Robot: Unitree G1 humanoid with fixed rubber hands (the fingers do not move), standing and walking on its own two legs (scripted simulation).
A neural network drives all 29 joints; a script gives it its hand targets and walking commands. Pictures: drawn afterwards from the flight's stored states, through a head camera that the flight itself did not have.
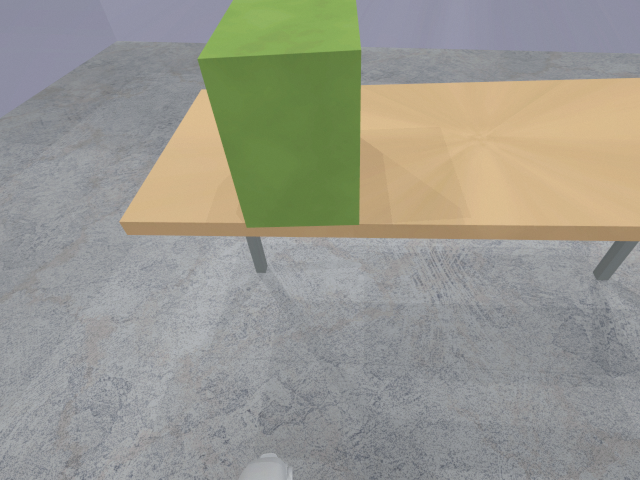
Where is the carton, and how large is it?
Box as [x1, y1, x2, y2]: [198, 0, 360, 227]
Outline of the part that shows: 233,0 199,55 198,62 246,226 257,227 358,224 360,43 355,0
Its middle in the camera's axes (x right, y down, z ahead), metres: -0.04 -0.24 +0.69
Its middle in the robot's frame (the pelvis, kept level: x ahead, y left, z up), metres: +0.69 +0.07 +0.14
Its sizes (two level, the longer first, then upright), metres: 0.304 0.204 0.299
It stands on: a table, 0.76 m high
